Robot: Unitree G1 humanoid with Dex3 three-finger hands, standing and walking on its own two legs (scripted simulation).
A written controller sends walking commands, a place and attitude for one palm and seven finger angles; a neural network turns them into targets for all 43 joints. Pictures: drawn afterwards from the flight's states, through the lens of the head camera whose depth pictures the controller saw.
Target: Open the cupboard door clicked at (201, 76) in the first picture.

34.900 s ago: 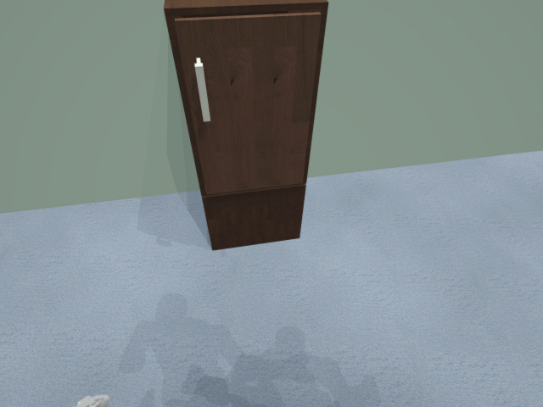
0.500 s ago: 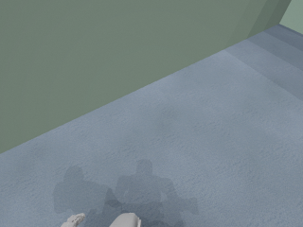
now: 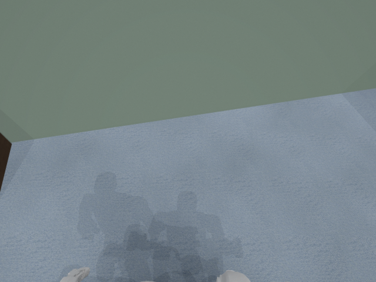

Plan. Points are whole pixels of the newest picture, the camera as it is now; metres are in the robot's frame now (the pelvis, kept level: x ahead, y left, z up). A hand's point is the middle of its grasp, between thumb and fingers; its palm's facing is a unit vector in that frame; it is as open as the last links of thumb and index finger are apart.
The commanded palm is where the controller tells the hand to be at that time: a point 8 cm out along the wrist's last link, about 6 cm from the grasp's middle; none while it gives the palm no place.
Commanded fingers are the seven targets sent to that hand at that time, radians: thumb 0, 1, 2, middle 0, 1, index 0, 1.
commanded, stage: turn to face it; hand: left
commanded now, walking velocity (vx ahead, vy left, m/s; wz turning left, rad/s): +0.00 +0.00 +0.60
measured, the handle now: out of the picture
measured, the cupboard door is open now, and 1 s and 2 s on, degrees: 50 50 50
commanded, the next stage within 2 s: take the last steps up to it in 1.84 s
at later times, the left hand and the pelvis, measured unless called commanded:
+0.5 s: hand out of the picture +0.00 +0.16 -0.17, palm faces +0.35 -0.91 -0.22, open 7.3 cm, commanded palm none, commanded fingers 0.00 0.90 0.90 -0.20 -0.30 -0.20 -0.30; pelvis +0.01 -0.04 +0.00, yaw +20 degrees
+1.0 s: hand out of the picture +0.02 +0.20 -0.15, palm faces +0.57 -0.78 -0.27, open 7.4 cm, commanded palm none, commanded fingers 0.00 0.90 0.90 -0.20 -0.30 -0.20 -0.30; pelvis +0.03 -0.05 -0.01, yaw +36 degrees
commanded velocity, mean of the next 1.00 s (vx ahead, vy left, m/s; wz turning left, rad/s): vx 0.00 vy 0.00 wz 0.60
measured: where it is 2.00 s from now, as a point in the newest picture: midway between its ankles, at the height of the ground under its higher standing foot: outside the picture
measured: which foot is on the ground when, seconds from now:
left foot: down 0.00-0.14, up 0.16-0.52, down 0.54-1.00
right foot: up 0.00-0.12, down 0.14-0.54, up 0.56-0.98, down 1.00-1.00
